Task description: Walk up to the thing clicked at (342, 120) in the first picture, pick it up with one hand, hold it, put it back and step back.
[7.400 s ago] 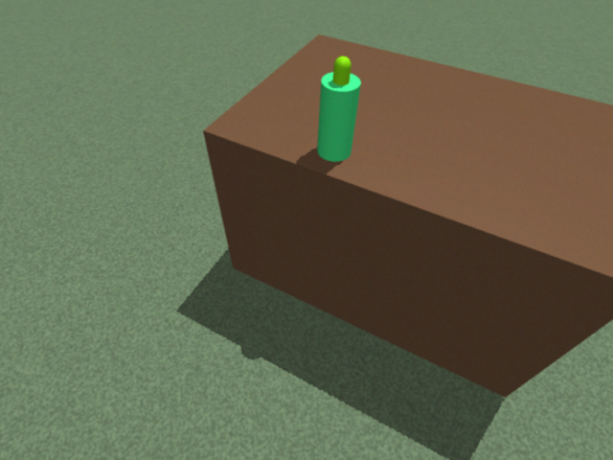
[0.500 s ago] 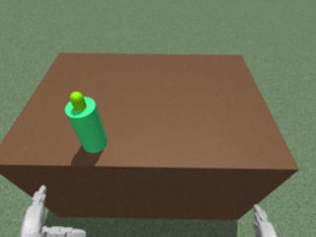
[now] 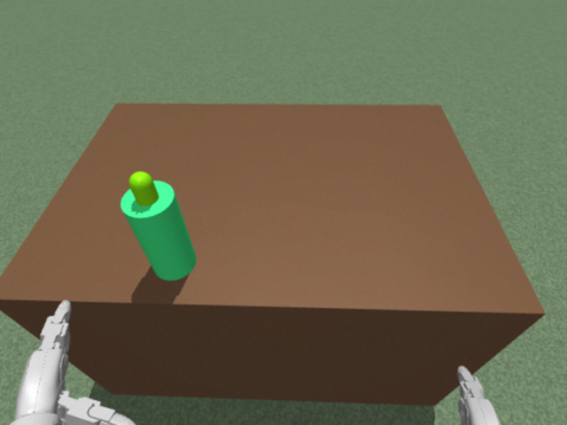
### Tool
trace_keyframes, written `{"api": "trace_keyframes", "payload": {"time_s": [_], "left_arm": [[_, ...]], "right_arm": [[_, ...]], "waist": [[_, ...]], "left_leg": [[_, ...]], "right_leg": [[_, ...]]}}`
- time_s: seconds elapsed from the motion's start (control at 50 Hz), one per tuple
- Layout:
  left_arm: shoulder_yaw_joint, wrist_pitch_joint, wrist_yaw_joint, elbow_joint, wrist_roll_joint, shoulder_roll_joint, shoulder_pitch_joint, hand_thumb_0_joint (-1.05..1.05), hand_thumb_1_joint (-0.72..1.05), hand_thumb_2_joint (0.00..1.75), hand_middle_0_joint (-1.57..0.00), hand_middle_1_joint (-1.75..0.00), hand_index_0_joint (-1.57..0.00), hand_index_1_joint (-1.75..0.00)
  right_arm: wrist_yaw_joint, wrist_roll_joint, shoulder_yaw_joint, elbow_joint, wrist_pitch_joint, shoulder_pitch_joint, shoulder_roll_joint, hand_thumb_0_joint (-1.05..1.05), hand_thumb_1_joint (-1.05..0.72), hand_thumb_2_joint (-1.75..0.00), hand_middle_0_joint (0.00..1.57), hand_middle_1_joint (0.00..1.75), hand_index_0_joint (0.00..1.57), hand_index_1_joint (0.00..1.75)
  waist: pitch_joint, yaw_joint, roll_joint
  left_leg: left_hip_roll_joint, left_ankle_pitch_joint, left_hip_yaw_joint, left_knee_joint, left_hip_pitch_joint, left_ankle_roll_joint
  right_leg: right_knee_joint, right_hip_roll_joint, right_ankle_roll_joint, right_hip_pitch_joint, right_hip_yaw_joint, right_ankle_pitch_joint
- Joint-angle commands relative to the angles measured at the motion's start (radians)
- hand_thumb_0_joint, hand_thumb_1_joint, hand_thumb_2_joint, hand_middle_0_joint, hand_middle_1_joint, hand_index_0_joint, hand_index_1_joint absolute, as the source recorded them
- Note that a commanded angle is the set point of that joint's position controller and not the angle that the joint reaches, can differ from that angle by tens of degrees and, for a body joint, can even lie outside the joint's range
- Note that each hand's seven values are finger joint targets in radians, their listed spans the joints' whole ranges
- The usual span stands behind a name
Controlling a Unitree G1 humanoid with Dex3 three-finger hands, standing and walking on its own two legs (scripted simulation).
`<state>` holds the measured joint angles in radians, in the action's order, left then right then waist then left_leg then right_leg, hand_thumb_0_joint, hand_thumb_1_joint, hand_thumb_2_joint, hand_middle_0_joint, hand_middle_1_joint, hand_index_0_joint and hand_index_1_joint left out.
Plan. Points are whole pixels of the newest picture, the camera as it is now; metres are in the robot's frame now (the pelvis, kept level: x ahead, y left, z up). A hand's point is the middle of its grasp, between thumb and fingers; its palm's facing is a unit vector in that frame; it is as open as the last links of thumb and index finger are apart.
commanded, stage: rise first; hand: left
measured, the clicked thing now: (159, 224) +0.44 +0.25 +0.00
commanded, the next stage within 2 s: go down in 0.46 s
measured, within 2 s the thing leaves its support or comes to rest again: neither
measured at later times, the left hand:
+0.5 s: hand (77, 381) +0.16 +0.26 +0.04, palm faces +0.30 -0.88 -0.36, open 17.5 cm
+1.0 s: hand (37, 320) +0.22 +0.33 +0.06, palm faces +0.34 -0.93 -0.15, open 17.5 cm
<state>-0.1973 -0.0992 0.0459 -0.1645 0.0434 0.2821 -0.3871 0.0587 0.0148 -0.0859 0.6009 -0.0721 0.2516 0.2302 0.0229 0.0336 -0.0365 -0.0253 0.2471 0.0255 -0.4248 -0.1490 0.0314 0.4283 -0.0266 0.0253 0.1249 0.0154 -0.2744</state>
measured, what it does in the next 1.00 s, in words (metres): stands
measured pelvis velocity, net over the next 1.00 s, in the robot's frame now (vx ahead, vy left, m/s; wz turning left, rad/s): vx -0.02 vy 0.00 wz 0.02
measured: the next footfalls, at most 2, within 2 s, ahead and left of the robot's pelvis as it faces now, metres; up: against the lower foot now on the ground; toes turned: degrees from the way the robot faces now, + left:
none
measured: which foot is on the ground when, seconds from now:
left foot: down 0.00-1.00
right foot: down 0.00-1.00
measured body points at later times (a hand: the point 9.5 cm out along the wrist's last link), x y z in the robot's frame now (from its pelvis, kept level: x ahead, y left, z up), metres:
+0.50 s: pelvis -0.02 +0.00 +0.00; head -0.02 -0.01 +0.45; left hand +0.14 +0.30 +0.06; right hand +0.14 -0.24 -0.09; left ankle -0.01 +0.14 -0.74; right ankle -0.03 -0.14 -0.74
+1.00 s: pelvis -0.02 +0.00 -0.01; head -0.02 +0.02 +0.44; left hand +0.20 +0.37 +0.07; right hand +0.14 -0.26 -0.08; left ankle -0.01 +0.14 -0.74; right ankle -0.03 -0.14 -0.74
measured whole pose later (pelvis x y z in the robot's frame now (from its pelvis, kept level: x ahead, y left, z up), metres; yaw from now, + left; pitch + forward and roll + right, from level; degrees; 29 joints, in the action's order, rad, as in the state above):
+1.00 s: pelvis -0.02 +0.00 -0.01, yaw +1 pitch +0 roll +0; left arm -0.49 -0.30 -0.25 -0.40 0.24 0.41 -0.08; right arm 0.07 0.03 -0.09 0.63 -0.14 0.23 0.23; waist -0.01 0.00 0.02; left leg -0.02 0.29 0.05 -0.58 -0.30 0.03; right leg 0.56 -0.03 0.03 0.25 -0.01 -0.31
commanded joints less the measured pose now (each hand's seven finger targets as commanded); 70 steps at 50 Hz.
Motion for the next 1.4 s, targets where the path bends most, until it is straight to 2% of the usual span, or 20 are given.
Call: {"api": "trace_keyframes", "payload": {"time_s": [0.0, 0.14, 0.22, 0.32, 0.36, 0.46, 0.5, 0.54, 0.56, 0.58, 0.62, 0.66, 0.72, 0.84, 1.0, 1.06, 1.08, 1.2, 1.3, 1.38], "left_arm": [[-0.093, -0.069, 0.011, 0.223, -0.001, 0.183, 0.046, 0.0, -0.56, 0.04, -0.05, -0.06, -0.05, -0.06], [-0.125, -0.089, 0.006, 0.284, 0.004, 0.2, 0.038, 0.0, -0.56, 0.05, -0.05, -0.06, -0.04, -0.06], [-0.134, -0.099, 0.004, 0.306, 0.006, 0.204, 0.035, 0.0, -0.55, 0.05, -0.05, -0.05, -0.05, -0.06], [-0.1, -0.117, -0.002, 0.34, 0.003, 0.171, 0.031, 0.0, -0.56, 0.05, -0.05, -0.06, -0.05, -0.06], [-0.13, -0.122, 0.004, 0.337, 0.002, 0.202, 0.052, 0.0, -0.57, 0.06, -0.05, -0.06, -0.05, -0.07], [-0.139, -0.134, -0.001, 0.323, 0.002, 0.199, 0.028, 0.0, -0.56, 0.06, -0.05, -0.06, -0.05, -0.07], [-0.116, -0.142, -0.005, 0.323, 0.002, 0.174, 0.008, 0.0, -0.56, 0.06, -0.05, -0.07, -0.05, -0.07], [-0.121, -0.149, -0.004, 0.326, 0.004, 0.179, -0.024, 0.0, -0.55, 0.06, -0.05, -0.06, -0.05, -0.06], [-0.11, -0.152, -0.008, 0.333, 0.001, 0.165, -0.013, 0.0, -0.61, 0.0, -0.07, -0.05, -0.09, -0.02], [-0.053, -0.18, -0.036, 0.397, 0.042, 0.036, 0.069, 0.0, -0.61, 0.0, -0.07, -0.06, -0.07, -0.06], [-0.215, -0.187, -0.029, 0.337, 0.048, 0.187, 0.057, 0.0, -0.61, 0.0, -0.08, -0.07, -0.08, -0.07], [-0.197, -0.203, -0.04, 0.327, 0.033, 0.193, 0.135, 0.0, -0.61, 0.0, -0.07, -0.07, -0.07, -0.07], [-0.241, -0.22, -0.053, 0.262, 0.037, 0.241, 0.207, 0.0, -0.61, 0.02, -0.06, -0.08, -0.06, -0.08], [-0.34, -0.261, -0.173, 0.103, 0.141, 0.331, 0.389, 0.0, -0.61, 0.05, -0.06, -0.08, -0.06, -0.08], [-0.414, -0.257, -0.413, -0.154, 0.271, 0.444, 0.551, 0.0, -0.51, 0.08, -0.04, -0.06, -0.04, -0.06], [-0.457, -0.248, -0.466, -0.234, 0.299, 0.506, 0.587, 0.0, -0.46, 0.07, -0.02, -0.04, -0.03, -0.04], [-0.441, -0.247, -0.483, -0.242, 0.304, 0.478, 0.596, 0.0, -0.44, 0.08, -0.02, -0.04, -0.02, -0.04], [-0.449, -0.249, -0.512, -0.238, 0.312, 0.472, 0.6, 0.0, -0.53, 0.06, -0.03, -0.04, -0.03, -0.04], [-0.479, -0.262, -0.507, -0.229, 0.325, 0.512, 0.698, 0.0, -0.57, 0.07, -0.04, -0.05, -0.04, -0.05], [-0.507, -0.264, -0.508, -0.241, 0.302, 0.572, 0.747, 0.0, -0.55, 0.07, -0.03, -0.05, -0.04, -0.05]], "right_arm": [[0.006, 0.003, -0.051, -0.158, -0.048, -0.06, 0.129, 0.0, 0.52, -0.04, 0.05, 0.05, 0.05, 0.05], [-0.004, 0.004, -0.017, -0.138, -0.05, -0.067, 0.086, 0.0, 0.53, -0.04, 0.05, 0.05, 0.05, 0.05], [-0.001, 0.0, -0.059, -0.152, -0.061, -0.075, 0.136, 0.0, 0.54, -0.04, 0.05, 0.05, 0.05, 0.05], [-0.008, 0.002, -0.002, -0.146, -0.071, -0.101, 0.069, 0.0, 0.53, -0.05, 0.05, 0.05, 0.05, 0.05], [0.0, -0.001, -0.049, -0.131, -0.073, -0.101, 0.122, 0.0, 0.53, -0.05, 0.05, 0.05, 0.05, 0.05], [-0.003, -0.001, -0.064, -0.119, -0.084, -0.077, 0.132, 0.0, 0.53, -0.06, 0.05, 0.05, 0.05, 0.05], [-0.011, -0.001, -0.029, -0.109, -0.09, -0.081, 0.089, 0.0, 0.53, -0.06, 0.05, 0.05, 0.05, 0.05], [-0.01, 0.002, -0.057, -0.115, -0.094, -0.108, 0.122, 0.0, 0.54, -0.06, 0.05, 0.05, 0.05, 0.05], [-0.014, -0.001, -0.028, -0.119, -0.096, -0.098, 0.092, 0.0, 0.52, -0.04, 0.05, 0.05, 0.05, 0.05], [-0.029, -0.004, 0.036, -0.148, -0.105, -0.16, 0.031, 0.0, 0.51, -0.05, 0.05, 0.05, 0.05, 0.05], [-0.012, -0.011, -0.066, -0.152, -0.108, -0.133, 0.152, 0.0, 0.51, -0.05, 0.05, 0.05, 0.05, 0.05], [-0.017, -0.01, -0.018, -0.191, -0.107, -0.118, 0.097, 0.0, 0.51, -0.05, 0.05, 0.05, 0.05, 0.05], [-0.004, -0.013, -0.069, -0.161, -0.098, -0.05, 0.136, 0.0, 0.52, -0.05, 0.05, 0.05, 0.05, 0.05], [0.003, 0.006, -0.066, -0.125, -0.112, -0.071, 0.134, 0.0, 0.53, -0.05, 0.05, 0.05, 0.05, 0.05], [0.023, 0.021, 0.001, -0.115, -0.118, -0.108, 0.116, 0.0, 0.54, -0.05, 0.05, 0.05, 0.05, 0.05], [0.032, 0.019, -0.057, -0.076, -0.117, -0.088, 0.197, 0.0, 0.55, -0.05, 0.05, 0.05, 0.05, 0.05], [0.029, 0.016, -0.029, -0.086, -0.12, -0.109, 0.177, 0.0, 0.54, -0.05, 0.05, 0.05, 0.05, 0.05], [0.028, 0.007, -0.019, -0.125, -0.128, -0.105, 0.181, 0.0, 0.53, -0.05, 0.05, 0.05, 0.05, 0.05], [0.04, 0.005, -0.044, -0.037, -0.129, -0.109, 0.195, 0.0, 0.53, -0.05, 0.05, 0.05, 0.05, 0.05], [0.049, 0.006, -0.024, -0.05, -0.128, -0.09, 0.168, 0.0, 0.54, -0.05, 0.05, 0.05, 0.05, 0.05]], "waist": [[-0.102, -0.001, 0.024], [-0.06, 0.015, 0.002], [-0.051, 0.002, 0.001], [-0.052, 0.009, 0.009], [-0.049, 0.005, 0.013], [-0.027, 0.0, 0.02], [-0.023, 0.008, 0.019], [-0.032, 0.017, -0.009], [-0.043, 0.017, 0.007], [-0.073, 0.008, 0.012], [-0.101, 0.009, 0.029], [-0.102, -0.001, 0.044], [-0.098, -0.031, 0.04], [-0.11, -0.042, 0.005], [-0.208, -0.025, -0.042], [-0.224, -0.026, -0.065], [-0.233, -0.02, -0.067], [-0.326, -0.007, -0.068], [-0.253, -0.012, -0.074], [-0.269, -0.029, -0.072]], "left_leg": [[0.025, -0.301, -0.073, 0.033, 0.054, -0.033], [0.031, -0.225, -0.074, 0.043, 0.026, -0.037], [0.026, -0.189, -0.067, 0.052, 0.023, -0.033], [0.03, -0.183, -0.066, 0.05, 0.026, -0.039], [0.029, -0.156, -0.064, 0.056, 0.024, -0.037], [0.025, -0.095, -0.058, 0.073, 0.005, -0.035], [0.027, -0.092, -0.06, 0.071, 0.0, -0.037], [0.026, -0.102, -0.059, 0.072, -0.005, -0.034], [0.024, -0.108, -0.06, 0.069, 0.002, -0.035], [0.028, -0.084, -0.058, 0.018, -0.035, -0.032], [0.028, -0.082, -0.056, 0.009, -0.034, -0.033], [0.032, -0.071, -0.055, -0.006, -0.043, -0.036], [0.039, -0.084, -0.056, -0.026, -0.047, -0.035], [0.036, -0.049, -0.042, -0.051, -0.092, -0.037], [0.03, -0.144, -0.028, -0.092, -0.117, -0.038], [0.022, -0.199, -0.019, -0.097, -0.122, -0.029], [0.018, -0.209, -0.016, -0.097, -0.119, -0.025], [-0.009, -0.368, 0.002, -0.117, -0.078, -0.019], [0.005, -0.203, -0.007, -0.109, -0.143, -0.02], [0.008, -0.223, -0.008, -0.123, -0.122, -0.023]], "right_leg": [[-0.049, 0.02, -0.019, -0.004, -0.068, 0.318], [-0.065, 0.015, -0.021, 0.009, -0.067, 0.238], [-0.069, 0.024, -0.026, 0.017, -0.072, 0.196], [-0.069, 0.019, -0.023, 0.021, -0.072, 0.19], [-0.073, 0.021, -0.024, 0.035, -0.073, 0.159], [-0.078, 0.031, -0.026, 0.043, -0.08, 0.101], [-0.08, 0.028, -0.026, 0.039, -0.079, 0.095], [-0.069, 0.028, -0.03, 0.031, -0.081, 0.105], [-0.069, 0.029, -0.028, 0.031, -0.08, 0.11], [-0.042, 0.026, -0.02, 0.06, -0.07, 0.083], [-0.041, 0.024, -0.018, 0.055, -0.068, 0.08], [-0.041, 0.018, -0.015, 0.062, -0.058, 0.071], [-0.023, 0.013, -0.011, 0.095, -0.054, 0.099], [0.009, 0.007, -0.012, 0.127, -0.05, 0.091], [0.061, 0.009, -0.024, 0.118, -0.048, 0.176], [0.082, 0.02, -0.032, 0.131, -0.052, 0.2], [0.088, 0.024, -0.034, 0.138, -0.053, 0.195], [0.112, 0.041, -0.039, 0.134, -0.063, 0.226], [0.105, 0.036, -0.037, 0.18, -0.054, 0.155], [0.111, 0.035, -0.037, 0.188, -0.054, 0.182]]}}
